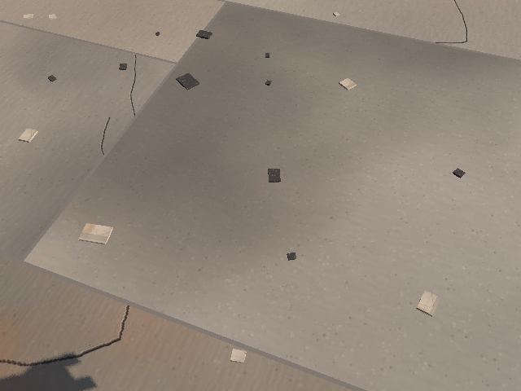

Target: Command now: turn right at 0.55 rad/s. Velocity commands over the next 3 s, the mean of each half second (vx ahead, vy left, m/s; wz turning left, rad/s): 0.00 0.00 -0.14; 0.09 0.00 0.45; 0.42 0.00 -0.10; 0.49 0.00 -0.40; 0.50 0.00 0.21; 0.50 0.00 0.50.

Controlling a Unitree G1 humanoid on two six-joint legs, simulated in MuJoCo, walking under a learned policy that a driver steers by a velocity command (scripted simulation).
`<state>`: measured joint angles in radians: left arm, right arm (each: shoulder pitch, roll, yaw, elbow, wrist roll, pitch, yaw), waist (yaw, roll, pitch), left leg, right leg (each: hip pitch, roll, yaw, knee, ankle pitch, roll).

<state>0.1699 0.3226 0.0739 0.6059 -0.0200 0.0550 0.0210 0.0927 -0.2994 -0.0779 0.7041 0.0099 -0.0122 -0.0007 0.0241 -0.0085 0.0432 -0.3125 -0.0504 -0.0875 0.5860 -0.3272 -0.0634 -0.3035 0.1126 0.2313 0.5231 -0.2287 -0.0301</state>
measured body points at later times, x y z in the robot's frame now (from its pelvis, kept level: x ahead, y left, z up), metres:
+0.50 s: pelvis -0.01 -0.01 +0.00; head +0.02 -0.02 +0.45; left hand +0.15 +0.25 -0.10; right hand +0.11 -0.29 -0.12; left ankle +0.00 +0.12 -0.73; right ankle -0.03 -0.14 -0.74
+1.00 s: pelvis +0.02 +0.04 +0.01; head +0.03 +0.07 +0.46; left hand +0.11 +0.35 -0.09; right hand +0.18 -0.21 -0.07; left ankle -0.01 +0.10 -0.74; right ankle +0.11 -0.13 -0.68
